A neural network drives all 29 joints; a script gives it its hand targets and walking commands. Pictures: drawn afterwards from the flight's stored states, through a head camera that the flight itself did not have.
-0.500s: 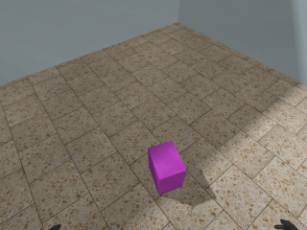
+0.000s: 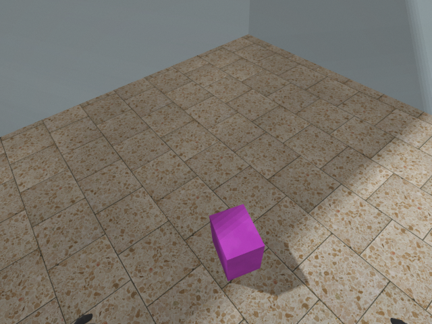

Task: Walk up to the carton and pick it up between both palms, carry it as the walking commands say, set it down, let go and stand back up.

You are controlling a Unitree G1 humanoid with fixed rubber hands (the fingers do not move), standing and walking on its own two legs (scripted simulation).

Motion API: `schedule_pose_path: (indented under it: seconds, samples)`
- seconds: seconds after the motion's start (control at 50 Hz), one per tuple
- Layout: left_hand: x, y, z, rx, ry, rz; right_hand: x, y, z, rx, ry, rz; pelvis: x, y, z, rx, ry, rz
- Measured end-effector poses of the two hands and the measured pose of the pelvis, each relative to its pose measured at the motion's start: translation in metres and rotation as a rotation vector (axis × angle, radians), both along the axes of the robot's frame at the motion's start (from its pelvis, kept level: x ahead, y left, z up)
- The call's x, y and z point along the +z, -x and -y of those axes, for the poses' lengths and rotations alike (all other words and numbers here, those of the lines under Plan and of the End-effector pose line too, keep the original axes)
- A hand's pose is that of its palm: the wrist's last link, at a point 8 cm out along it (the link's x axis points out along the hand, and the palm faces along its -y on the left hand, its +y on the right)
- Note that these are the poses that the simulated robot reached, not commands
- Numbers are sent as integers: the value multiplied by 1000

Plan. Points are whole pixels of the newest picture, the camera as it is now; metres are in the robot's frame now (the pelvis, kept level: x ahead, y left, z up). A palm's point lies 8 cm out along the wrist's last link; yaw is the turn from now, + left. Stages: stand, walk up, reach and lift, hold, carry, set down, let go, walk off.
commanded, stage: walk up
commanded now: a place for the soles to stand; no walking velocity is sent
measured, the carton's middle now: (235, 243) +0.57 -0.01 -0.66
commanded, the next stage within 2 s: none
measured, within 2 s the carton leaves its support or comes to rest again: neither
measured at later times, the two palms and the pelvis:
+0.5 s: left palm out of the picture +0.15 +0.23 -0.11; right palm out of the picture +0.17 -0.48 -0.10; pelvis +0.08 -0.11 -0.03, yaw +7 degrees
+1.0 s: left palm (134, 322) +0.16 +0.20 -0.10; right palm (411, 223) +0.37 -0.42 -0.12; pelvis +0.16 -0.15 -0.03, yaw +17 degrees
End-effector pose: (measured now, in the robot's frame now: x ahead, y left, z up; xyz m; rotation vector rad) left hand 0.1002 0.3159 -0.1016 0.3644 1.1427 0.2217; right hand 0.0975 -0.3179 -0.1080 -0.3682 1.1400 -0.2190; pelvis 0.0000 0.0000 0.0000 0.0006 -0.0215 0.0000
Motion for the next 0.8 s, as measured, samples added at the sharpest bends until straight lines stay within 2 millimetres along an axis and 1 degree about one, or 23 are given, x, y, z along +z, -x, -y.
schedule_pose_path:
  seconds: [0.08, 0.12, 0.14, 0.2, 0.26, 0.3, 0.34, 0.36, 0.4, 0.42, 0.46, 0.5, 0.56, 0.62, 0.66, 0.7, 0.72, 0.8]
  samples:
    - [-1, -5, 3, -4, 8, -2, 1, 4, 3, -12, 8, -12, 0, -2, 1, 2, 0, -2]
    - [-1, -11, 1, -12, 15, 19, 3, 8, 10, -18, 29, -4, -2, -4, 4, 17, -4, -5]
    - [0, -16, -1, -14, 16, 32, 5, 14, 17, -23, 47, -8, -3, -6, 7, 24, -9, -8]
    - [5, -30, -1, -18, 10, 67, 14, 34, 45, -41, 115, -47, -5, -12, 18, 44, -19, -13]
    - [8, -44, 7, -35, 1, 84, 22, 47, 77, -51, 173, -88, -7, -21, 34, 49, -22, -9]
    - [8, -54, 17, -47, -2, 88, 26, 48, 98, -51, 199, -103, -10, -28, 47, 52, -20, -5]
    - [8, -65, 30, -48, -6, 97, 25, 41, 120, -45, 215, -105, -15, -38, 63, 57, -17, -3]
    - [6, -70, 36, -45, -12, 105, 23, 33, 132, -38, 221, -101, -19, -44, 72, 59, -17, -3]
    - [0, -76, 49, -35, -35, 122, 14, 11, 153, -8, 236, -86, -31, -55, 91, 69, -11, -1]
    - [-4, -73, 55, -27, -42, 126, 10, -3, 159, 9, 240, -76, -34, -60, 98, 80, -7, 6]
    - [-7, -63, 70, 13, -29, 122, 7, -36, 162, 48, 229, -48, -34, -69, 107, 105, 2, 15]
    - [-7, -49, 82, 61, -16, 110, 8, -70, 157, 99, 203, -15, -30, -80, 114, 121, 6, 16]
    - [-8, -29, 94, 124, -9, 77, 12, -116, 148, 183, 165, 18, -24, -97, 121, 148, 4, 7]
    - [-13, -11, 100, 171, -5, 25, 14, -156, 136, 250, 136, 42, -22, -112, 125, 167, -1, -3]
    - [-20, -4, 101, 198, -2, -8, 14, -179, 128, 286, 128, 65, -25, -121, 126, 179, -3, -8]
    - [-26, -6, 103, 225, 3, -22, 11, -198, 122, 311, 128, 86, -29, -129, 126, 194, -8, -9]
    - [-27, -10, 106, 236, 7, -21, 11, -207, 118, 321, 122, 97, -28, -131, 127, 200, -9, -7]
    - [-21, -37, 118, 233, 6, 20, 11, -234, 110, 333, 86, 132, -23, -142, 133, 233, 11, -5]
